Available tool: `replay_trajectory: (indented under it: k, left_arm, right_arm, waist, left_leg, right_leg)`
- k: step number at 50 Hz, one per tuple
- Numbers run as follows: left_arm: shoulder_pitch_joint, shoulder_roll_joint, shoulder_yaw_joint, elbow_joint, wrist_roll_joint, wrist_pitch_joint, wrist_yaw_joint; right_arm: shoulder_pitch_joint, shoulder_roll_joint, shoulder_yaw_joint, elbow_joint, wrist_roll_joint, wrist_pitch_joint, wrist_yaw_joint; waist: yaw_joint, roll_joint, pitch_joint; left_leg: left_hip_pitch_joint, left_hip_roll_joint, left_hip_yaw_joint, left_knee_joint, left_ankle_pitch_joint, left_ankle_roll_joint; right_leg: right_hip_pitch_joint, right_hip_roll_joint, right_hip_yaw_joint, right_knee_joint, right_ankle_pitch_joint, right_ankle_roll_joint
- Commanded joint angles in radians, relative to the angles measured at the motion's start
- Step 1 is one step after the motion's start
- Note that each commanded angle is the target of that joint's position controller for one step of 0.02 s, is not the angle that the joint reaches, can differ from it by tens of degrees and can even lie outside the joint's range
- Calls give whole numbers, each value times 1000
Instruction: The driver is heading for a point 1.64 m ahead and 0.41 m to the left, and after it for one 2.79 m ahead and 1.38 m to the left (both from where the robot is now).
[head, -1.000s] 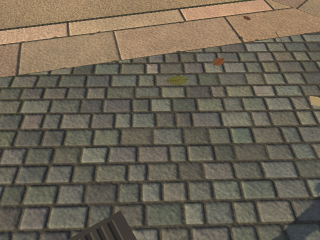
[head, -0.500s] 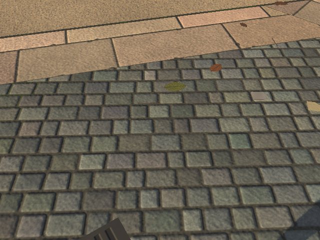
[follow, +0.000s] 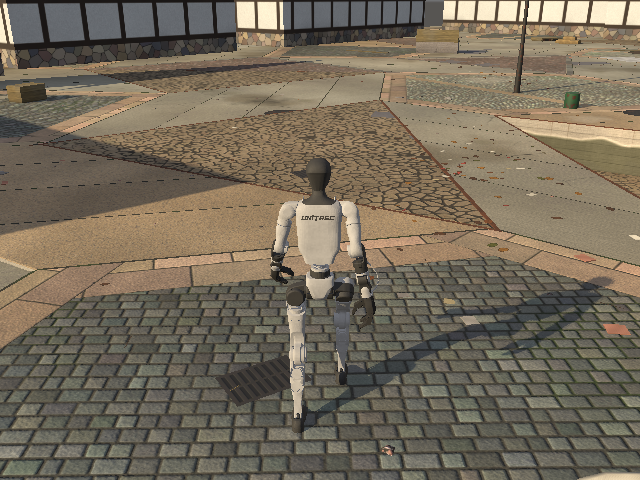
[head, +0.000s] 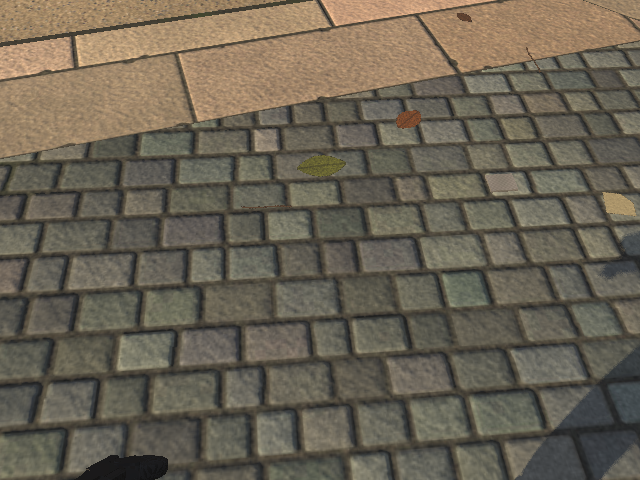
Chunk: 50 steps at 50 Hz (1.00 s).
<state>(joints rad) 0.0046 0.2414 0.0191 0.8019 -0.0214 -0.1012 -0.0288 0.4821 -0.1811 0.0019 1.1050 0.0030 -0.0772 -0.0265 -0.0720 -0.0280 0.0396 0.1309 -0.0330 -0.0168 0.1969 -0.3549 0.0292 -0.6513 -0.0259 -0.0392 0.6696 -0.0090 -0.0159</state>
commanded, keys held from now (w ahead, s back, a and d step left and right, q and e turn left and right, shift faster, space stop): no key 0.70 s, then w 0.30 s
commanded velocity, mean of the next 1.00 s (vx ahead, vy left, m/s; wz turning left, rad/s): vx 0.12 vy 0.00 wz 0.00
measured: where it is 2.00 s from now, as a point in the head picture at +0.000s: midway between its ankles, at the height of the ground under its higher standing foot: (318, 350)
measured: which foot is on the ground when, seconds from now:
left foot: down 0.00-0.06, up 0.08-0.38, down 0.40-0.98, up 1.00-1.00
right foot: up 0.00-0.04, down 0.06-1.00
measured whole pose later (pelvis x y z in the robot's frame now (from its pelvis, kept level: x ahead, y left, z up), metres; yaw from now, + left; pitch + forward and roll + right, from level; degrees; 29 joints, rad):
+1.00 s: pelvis +0.23 -0.03 -0.01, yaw +0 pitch +0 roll +0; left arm 0.21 0.23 0.05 1.03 -0.03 -0.10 -0.01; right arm 0.39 -0.22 -0.06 1.07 0.03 -0.07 -0.02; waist 0.00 0.04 0.00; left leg -0.16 0.03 -0.02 0.68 -0.43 0.00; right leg -0.28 0.03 -0.07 0.59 -0.31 -0.08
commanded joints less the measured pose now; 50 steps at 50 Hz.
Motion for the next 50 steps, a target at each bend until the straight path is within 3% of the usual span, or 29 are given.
replay_trajectory:
  k: [1, 2, 3, 4, 5, 6, 7, 8, 9, 10, 13, 15, 17, 20, 21, 22, 24, 26, 29, 35, 36, 38, 40, 43, 44, 46, 48, 49, 50]
  left_arm:
    - [118, 124, 40, -14, 6, 7, 12]
    - [225, 147, 57, 27, 10, 7, 15]
    - [295, 169, 67, 53, 17, 10, 20]
    - [367, 231, 72, 71, 46, 14, 22]
    - [379, 202, 50, 84, 75, 16, 8]
    - [307, 142, 38, 68, 50, 19, -4]
    - [166, 121, 31, 46, 21, 20, -5]
    - [95, 89, 19, 36, 16, 21, -5]
    - [53, 73, 11, 35, 24, 22, -5]
    - [40, 84, 12, 45, 39, 24, -4]
    - [57, 97, 16, 66, 61, 28, 10]
    - [67, 117, 22, 68, 50, 36, 25]
    - [48, 133, 26, 66, 31, 51, 37]
    - [91, 86, 12, 94, 21, 65, 43]
    - [117, 89, 15, 103, 21, 69, 45]
    - [149, 93, 22, 102, 20, 73, 50]
    - [166, 78, 20, 118, 33, 75, 58]
    - [194, 77, 21, 140, 39, 78, 62]
    - [184, 77, 21, 156, 31, 78, 58]
    - [181, 66, 19, 181, 22, 72, 53]
    - [200, 58, 17, 196, 21, 75, 53]
    - [205, 77, 25, 205, 9, 80, 56]
    - [176, 74, 26, 193, 3, 63, 53]
    - [114, 37, 20, 159, -4, 11, 31]
    - [99, 44, 22, 152, -4, -1, 23]
    - [142, 47, 28, 166, -10, -12, 13]
    - [328, 84, 54, 241, -13, -5, 15]
    - [464, 169, 83, 274, -10, -3, 21]
    - [576, 240, 97, 293, -7, -3, 15]
  right_arm:
    - [-51, -208, -41, -51, 11, -14, -15]
    - [-76, -202, -41, -59, 6, -5, -12]
    - [-71, -194, -39, -65, -2, 2, -5]
    - [11, -133, -23, -77, -35, 3, 3]
    - [205, -9, 8, -31, -9, 3, 14]
    - [181, -99, -13, -12, 0, 5, 22]
    - [63, -127, -25, -49, 13, 15, 20]
    - [-14, -134, -30, -66, 7, 28, 8]
    - [-44, -134, -39, -75, 5, 45, -5]
    - [-41, -124, -40, -82, 2, 61, -14]
    - [-52, -95, -38, -92, -6, 79, -35]
    - [-92, -103, -39, -103, -11, 91, -38]
    - [-99, -115, -46, -97, -15, 100, -31]
    - [-107, -103, -44, -92, -38, 99, -21]
    - [-126, -142, -49, -100, -37, 95, -24]
    - [-156, -186, -60, -87, -23, 86, -24]
    - [-208, -131, -48, -88, -22, 58, -22]
    - [-238, -125, -50, -92, -15, 38, -20]
    - [-187, -116, -50, -77, -7, 32, -21]
    - [-148, -116, -49, -61, -5, 34, -18]
    - [-124, -110, -49, -49, -4, 36, -17]
    - [-121, -135, -60, -51, 7, 43, -18]
    - [-97, -142, -65, -60, 19, 30, -18]
    - [-41, -201, -88, -45, 28, -5, -11]
    - [-46, -188, -87, -49, 24, -13, -8]
    - [-89, -178, -87, -66, 28, -14, 2]
    - [-197, -181, -86, -108, 27, -7, 8]
    - [-253, -140, -74, -145, 28, -14, 9]
    - [-240, -84, -60, -169, 16, -34, 7]
  waist:
    - [138, 177, -31]
    - [195, 163, -92]
    - [228, 132, -138]
    - [193, -54, -263]
    - [109, -277, -479]
    - [108, -130, -437]
    - [81, -68, -239]
    - [67, 21, -153]
    - [48, 25, -102]
    - [28, -21, -82]
    - [16, -73, -92]
    - [31, -76, -123]
    - [15, -79, -112]
    - [5, -34, -22]
    - [31, 21, 27]
    - [82, 144, 56]
    - [102, 190, 35]
    - [114, 153, 14]
    - [84, 55, 9]
    - [69, 29, -55]
    - [66, 30, -79]
    - [65, 51, -21]
    - [48, 66, 70]
    - [37, 192, 119]
    - [41, 179, 114]
    - [82, 157, 79]
    - [177, 121, 24]
    - [229, -56, 0]
    - [247, -280, -66]
  left_leg:
    - [-202, 188, -48, 107, 938, 62]
    - [-165, 172, -39, 236, 980, 40]
    - [-194, 137, -27, 397, 900, 8]
    - [-395, 55, -6, 693, 437, -20]
    - [-530, -81, -74, 1045, -327, -57]
    - [-492, -36, -170, 1130, -301, -59]
    - [-572, 8, -102, 1125, -251, -64]
    - [-569, 50, -74, 1076, -187, -69]
    - [-530, 78, -68, 1007, -144, -71]
    - [-456, 96, -62, 934, -114, -70]
    - [-379, 89, -29, 693, -123, -72]
    - [-345, 91, -26, 572, -60, -65]
    - [-266, 75, -1, 469, 82, -51]
    - [-221, 88, -11, 307, 113, -3]
    - [-298, 133, -66, 211, 29, 24]
    - [-466, 126, -84, 167, -158, 44]
    - [-573, 123, -89, 87, -217, 17]
    - [-554, 114, -80, 101, -137, -4]
    - [-463, 94, -50, 154, -5, -3]
    - [-376, 86, -30, 208, 207, 3]
    - [-363, 78, -21, 201, 126, 7]
    - [-402, 77, -39, 193, -151, 49]
    - [-407, 136, -131, 147, -314, 107]
    - [-248, 347, -407, 44, -231, 216]
    - [-222, 370, -419, 58, -107, 223]
    - [-230, 342, -331, 105, 53, 186]
    - [-451, 216, -158, 216, 176, 104]
    - [-629, 78, 8, 522, 275, 29]
    - [-846, -22, 43, 853, -59, -21]
  right_leg:
    - [398, 86, -5, -122, 115, -28]
    - [495, 94, -3, -152, 141, -54]
    - [608, 45, 21, -184, 274, -79]
    - [876, -153, 203, -66, 731, -156]
    - [1021, -405, 567, -161, 874, -367]
    - [844, -346, 582, -257, 650, -344]
    - [673, -305, 446, -295, 430, -303]
    - [527, -259, 372, -350, 277, -261]
    - [404, -221, 305, -389, 167, -232]
    - [306, -188, 260, -421, 86, -211]
    - [241, -150, 210, -448, -13, -216]
    - [251, -162, 238, -470, -230, -218]
    - [191, -155, 247, -497, -463, -187]
    - [111, -102, 216, -488, -656, -87]
    - [138, -62, 174, -438, -616, -51]
    - [258, 1, 93, -381, -494, -31]
    - [438, 13, 70, -286, -313, -24]
    - [473, 8, 65, -267, -254, -36]
    - [410, -7, 83, -292, -266, -57]
    - [454, -6, 75, -244, -48, -57]
    - [467, 7, 61, -235, -129, -61]
    - [398, 38, 39, -198, -449, -75]
    - [262, 34, 55, -162, -576, -88]
    - [66, 34, 0, 20, -380, -86]
    - [49, 17, 13, 33, -380, -93]
    - [150, 14, -1, -54, -377, -102]
    - [535, 38, 13, -177, -270, -114]
    - [711, -103, 275, -311, -337, -182]
    - [895, -314, 665, -451, -268, -301]
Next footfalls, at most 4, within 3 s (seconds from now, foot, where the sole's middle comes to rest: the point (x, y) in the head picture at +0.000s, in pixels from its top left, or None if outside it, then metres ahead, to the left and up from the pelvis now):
0.06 right None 0.23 -0.10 -0.77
0.40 left None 0.17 0.11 -0.77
1.46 left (263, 396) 0.64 0.09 -0.77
2.00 right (365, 281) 0.93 -0.16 -0.77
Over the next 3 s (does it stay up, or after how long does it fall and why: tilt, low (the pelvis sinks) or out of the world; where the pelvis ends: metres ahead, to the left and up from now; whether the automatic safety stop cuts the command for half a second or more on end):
stays up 1.28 0.09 0.00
